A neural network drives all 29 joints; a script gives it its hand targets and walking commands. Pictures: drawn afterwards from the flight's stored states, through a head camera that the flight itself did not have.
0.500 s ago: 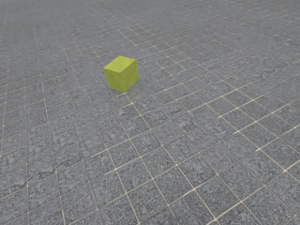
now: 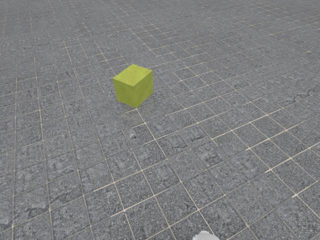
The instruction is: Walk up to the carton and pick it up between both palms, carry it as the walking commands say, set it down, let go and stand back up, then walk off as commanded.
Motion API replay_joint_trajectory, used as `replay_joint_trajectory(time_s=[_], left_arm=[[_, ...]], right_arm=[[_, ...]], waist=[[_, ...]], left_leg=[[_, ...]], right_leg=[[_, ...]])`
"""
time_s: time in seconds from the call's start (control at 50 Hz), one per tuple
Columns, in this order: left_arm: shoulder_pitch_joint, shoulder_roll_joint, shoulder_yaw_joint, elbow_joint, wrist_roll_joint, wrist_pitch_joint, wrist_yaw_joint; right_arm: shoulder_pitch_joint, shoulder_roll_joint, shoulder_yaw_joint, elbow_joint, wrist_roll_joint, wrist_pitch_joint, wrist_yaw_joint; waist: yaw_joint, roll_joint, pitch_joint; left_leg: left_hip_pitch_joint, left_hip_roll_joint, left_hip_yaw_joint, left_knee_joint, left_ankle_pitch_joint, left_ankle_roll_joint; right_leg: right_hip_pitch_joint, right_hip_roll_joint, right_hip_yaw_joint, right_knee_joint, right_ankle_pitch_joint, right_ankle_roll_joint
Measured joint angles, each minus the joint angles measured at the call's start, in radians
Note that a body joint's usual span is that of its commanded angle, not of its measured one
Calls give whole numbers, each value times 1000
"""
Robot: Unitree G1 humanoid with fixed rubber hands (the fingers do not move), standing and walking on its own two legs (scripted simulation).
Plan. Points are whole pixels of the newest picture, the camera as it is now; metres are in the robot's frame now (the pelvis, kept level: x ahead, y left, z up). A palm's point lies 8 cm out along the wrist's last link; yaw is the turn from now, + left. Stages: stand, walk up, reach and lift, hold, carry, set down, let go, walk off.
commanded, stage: walk up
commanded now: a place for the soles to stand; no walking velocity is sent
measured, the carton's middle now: (134, 85) +1.55 +0.27 -0.62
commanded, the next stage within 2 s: none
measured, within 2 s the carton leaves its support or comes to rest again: neither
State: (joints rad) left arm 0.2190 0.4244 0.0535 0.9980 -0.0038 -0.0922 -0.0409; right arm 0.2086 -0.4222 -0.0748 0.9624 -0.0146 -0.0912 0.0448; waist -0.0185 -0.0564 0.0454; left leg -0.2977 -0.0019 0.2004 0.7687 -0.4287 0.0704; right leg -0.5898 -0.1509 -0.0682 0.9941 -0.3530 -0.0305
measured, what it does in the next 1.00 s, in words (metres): walks ahead: right foot, then left foot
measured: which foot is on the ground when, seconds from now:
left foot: down 0.00-0.10, up 0.12-0.38, down 0.40-0.82, up 0.84-1.00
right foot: up 0.00-0.06, down 0.08-0.40, up 0.42-0.80, down 0.82-1.00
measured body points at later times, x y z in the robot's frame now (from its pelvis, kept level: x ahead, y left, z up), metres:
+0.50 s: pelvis +0.20 +0.08 +0.00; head +0.18 +0.10 +0.44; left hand +0.24 +0.43 -0.12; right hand +0.32 -0.26 -0.08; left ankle +0.27 +0.18 -0.70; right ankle +0.20 -0.09 -0.65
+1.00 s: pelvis +0.40 +0.12 +0.01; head +0.42 +0.12 +0.46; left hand +0.50 +0.45 -0.09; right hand +0.46 -0.19 -0.11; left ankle +0.45 +0.25 -0.67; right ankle +0.46 -0.02 -0.70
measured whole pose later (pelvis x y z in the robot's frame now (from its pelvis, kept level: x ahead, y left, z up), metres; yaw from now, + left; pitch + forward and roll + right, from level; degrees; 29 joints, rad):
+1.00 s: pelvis +0.40 +0.12 +0.01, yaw +3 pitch -3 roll -3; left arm 0.17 0.40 0.06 0.92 0.02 -0.10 -0.01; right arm 0.27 -0.40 -0.06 0.97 0.00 -0.06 0.06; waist -0.02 0.07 0.08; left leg -0.51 0.10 0.00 1.00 -0.46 0.01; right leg -0.34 -0.09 -0.19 0.67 -0.27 -0.03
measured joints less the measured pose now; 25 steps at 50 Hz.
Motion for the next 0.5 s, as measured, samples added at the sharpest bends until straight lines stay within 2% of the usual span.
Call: replay_joint_trajectory(time_s=[0.06, 0.1, 0.16, 0.2, 0.26, 0.34, 0.38, 0.4, 0.42, 0.44, 0.48, 0.5], left_arm=[[-14, -21, -3, -6, 4, -9, -12], [-21, -28, 7, -27, 10, -24, -10], [-39, -43, 18, -63, 7, -38, 12], [-38, -45, 15, -70, 9, -38, 25], [-25, -34, 11, -62, 14, -32, 32], [2, 1, 7, -36, 16, -20, 18], [19, 18, 10, -18, 17, -5, 12], [33, 23, 11, -11, 17, 3, 10], [43, 27, 10, -3, 13, 12, 10], [49, 29, 9, 5, 4, 22, 11], [39, 39, 9, 18, -4, 40, 15], [31, 44, 8, 23, -5, 42, 16]], right_arm=[[36, -6, 0, 4, -2, 4, 2], [68, -10, -2, 13, 3, 12, 1], [76, -5, 6, 46, 3, 40, -2], [58, -1, 11, 56, 3, 47, 3], [16, 7, 13, 54, 1, 43, 23], [-28, 9, 2, 33, 8, 48, 61], [-26, 0, -6, 16, 13, 40, 69], [-20, -12, -12, 5, 12, 33, 69], [-18, -22, -19, -7, 9, 23, 61], [-18, -31, -24, -19, 5, 13, 47], [-13, -23, -29, -24, 6, 2, 18], [-6, -16, -26, -20, 5, 1, 8]], waist=[[-22, 40, 9], [-27, 79, 7], [-5, 136, 11], [0, 160, 13], [1, 162, 10], [12, 119, -6], [17, 93, -26], [18, 85, -43], [12, 76, -51], [5, 73, -52], [-5, 41, -40], [-8, 21, -36]], left_leg=[[54, 8, 1, -3, -48, -10], [39, 35, -27, 91, -94, -16], [-102, 27, -174, 390, -31, -23], [-186, 40, -219, 457, 14, -39], [-267, 89, -210, 347, 29, -53], [-271, 119, -167, 118, 42, -46], [-223, 110, -142, 42, 65, -48], [-191, 97, -136, 13, 53, -48], [-186, 85, -124, 22, 90, -40], [-185, 80, -111, 40, 138, -28], [-160, 60, -81, 64, 130, -13], [-139, 47, -67, 56, 111, -10]], right_leg=[[34, 20, -50, -195, 84, -22], [73, 46, -75, -252, 170, -38], [119, 68, -120, -236, 125, -22], [171, 75, -146, -264, 100, -20], [240, 66, -168, -307, 85, -6], [306, 26, -167, -321, 39, 14], [322, -3, -155, -286, -25, 19], [314, -19, -144, -240, -97, 12], [289, -27, -109, -156, -177, -2], [245, -7, -44, -40, -190, -6], [156, 40, 69, 155, -117, -7], [120, 53, 100, 203, -64, -6]])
